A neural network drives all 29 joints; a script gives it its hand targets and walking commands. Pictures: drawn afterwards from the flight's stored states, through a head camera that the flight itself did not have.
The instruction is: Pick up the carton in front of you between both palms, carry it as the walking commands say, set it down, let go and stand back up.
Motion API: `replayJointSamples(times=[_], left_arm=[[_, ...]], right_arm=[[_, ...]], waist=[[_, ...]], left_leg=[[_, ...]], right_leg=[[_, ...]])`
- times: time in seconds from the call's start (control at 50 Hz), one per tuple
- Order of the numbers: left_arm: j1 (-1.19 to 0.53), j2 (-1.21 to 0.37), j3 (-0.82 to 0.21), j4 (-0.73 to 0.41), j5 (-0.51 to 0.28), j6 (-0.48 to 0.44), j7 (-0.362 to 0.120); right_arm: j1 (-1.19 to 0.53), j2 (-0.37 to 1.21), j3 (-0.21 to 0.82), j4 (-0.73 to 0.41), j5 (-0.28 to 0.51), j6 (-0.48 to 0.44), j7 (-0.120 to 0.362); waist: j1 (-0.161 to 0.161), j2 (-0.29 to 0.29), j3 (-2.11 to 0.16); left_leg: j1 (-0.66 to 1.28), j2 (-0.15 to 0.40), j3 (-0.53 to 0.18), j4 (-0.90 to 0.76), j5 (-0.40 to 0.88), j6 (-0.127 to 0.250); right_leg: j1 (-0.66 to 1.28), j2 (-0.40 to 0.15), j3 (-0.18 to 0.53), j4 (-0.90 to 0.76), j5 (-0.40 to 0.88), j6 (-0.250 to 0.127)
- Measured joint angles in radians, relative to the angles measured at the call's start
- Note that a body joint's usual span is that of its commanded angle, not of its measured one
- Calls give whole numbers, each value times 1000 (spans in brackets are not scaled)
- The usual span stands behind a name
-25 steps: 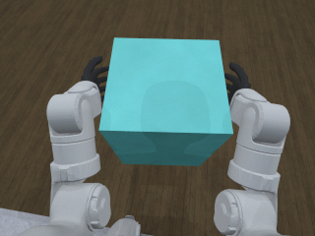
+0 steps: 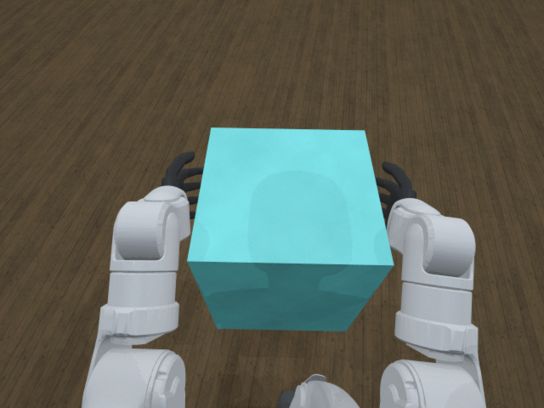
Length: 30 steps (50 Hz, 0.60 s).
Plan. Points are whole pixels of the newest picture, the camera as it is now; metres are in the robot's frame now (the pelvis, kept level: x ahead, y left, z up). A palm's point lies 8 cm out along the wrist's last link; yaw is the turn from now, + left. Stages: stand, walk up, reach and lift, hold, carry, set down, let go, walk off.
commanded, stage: carry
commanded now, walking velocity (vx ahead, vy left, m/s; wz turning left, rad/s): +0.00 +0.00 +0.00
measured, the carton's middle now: (284, 238) +0.36 +0.01 +0.02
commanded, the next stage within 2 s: none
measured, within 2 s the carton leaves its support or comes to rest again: neither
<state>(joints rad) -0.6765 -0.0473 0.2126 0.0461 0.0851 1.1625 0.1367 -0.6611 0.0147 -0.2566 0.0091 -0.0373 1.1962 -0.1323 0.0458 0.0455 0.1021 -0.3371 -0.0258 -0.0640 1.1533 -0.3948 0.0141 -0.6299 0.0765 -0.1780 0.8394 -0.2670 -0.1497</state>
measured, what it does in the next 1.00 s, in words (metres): climbs: left foot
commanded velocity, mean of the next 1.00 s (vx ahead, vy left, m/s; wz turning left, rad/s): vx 0.00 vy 0.00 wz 0.00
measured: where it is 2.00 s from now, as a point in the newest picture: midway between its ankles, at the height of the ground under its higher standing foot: outside the picture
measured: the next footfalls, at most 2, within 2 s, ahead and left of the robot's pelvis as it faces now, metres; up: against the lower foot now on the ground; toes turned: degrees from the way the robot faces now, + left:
left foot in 0.26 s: +0.12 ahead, +0.11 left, +0.00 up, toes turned +2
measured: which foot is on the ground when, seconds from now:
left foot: up 0.00-0.24, down 0.26-1.00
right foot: down 0.00-1.00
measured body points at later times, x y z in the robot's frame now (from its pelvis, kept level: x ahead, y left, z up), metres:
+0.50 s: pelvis +0.08 +0.02 +0.05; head +0.03 +0.02 +0.50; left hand +0.43 +0.17 +0.19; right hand +0.43 -0.13 +0.19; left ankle +0.08 +0.11 -0.68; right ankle +0.10 -0.05 -0.68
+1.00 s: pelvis +0.08 +0.02 +0.05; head +0.07 +0.02 +0.50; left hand +0.45 +0.17 +0.18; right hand +0.44 -0.13 +0.18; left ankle +0.08 +0.11 -0.68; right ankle +0.10 -0.05 -0.68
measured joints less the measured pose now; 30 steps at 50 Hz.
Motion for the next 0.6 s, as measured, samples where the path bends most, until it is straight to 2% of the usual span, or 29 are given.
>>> replayJointSamples(times=[0.04,0.1,0.14,0.18,0.22,0.26,0.28,0.42,0.6], left_arm=[[14,10,-3,-5,-16,1,4],[8,28,1,-12,-44,8,9],[-7,39,3,-12,-57,8,11],[-27,44,9,-2,-61,12,11],[-47,48,17,25,-61,18,11],[-60,52,20,68,-54,25,8],[-62,54,20,96,-48,27,4],[-38,60,3,259,-20,45,-15],[-46,72,-4,315,-25,39,-16]], right_arm=[[1,9,3,3,-9,2,0],[-10,23,3,-8,-26,8,0],[-23,26,3,-15,-35,11,0],[-37,24,3,-12,-39,15,0],[-45,19,4,9,-40,17,1],[-46,16,6,46,-41,20,1],[-42,16,7,69,-43,20,2],[-12,3,26,236,-37,31,6],[-49,-20,44,327,-23,20,7]], waist=[[15,-10,7],[27,-39,5],[27,-55,-4],[22,-61,-25],[12,-60,-55],[-5,-57,-91],[-13,-60,-108],[-34,-62,-224],[-41,-55,-242]], left_leg=[[-103,-11,-7,158,-26,5],[-197,2,14,142,-64,8],[-200,10,32,-34,-128,2],[-173,6,49,-243,-130,0],[-128,4,70,-417,-52,7],[-59,6,88,-575,109,15],[-39,4,92,-602,185,15],[51,1,116,-638,137,24],[69,2,128,-631,112,30]], right_leg=[[57,4,5,-80,16,2],[126,-4,17,-196,61,10],[160,-17,28,-252,81,14],[183,-30,37,-288,92,22],[200,-38,44,-301,90,31],[216,-42,47,-291,73,41],[227,-45,50,-285,62,47],[313,-43,79,-332,44,71],[327,-41,93,-323,23,78]])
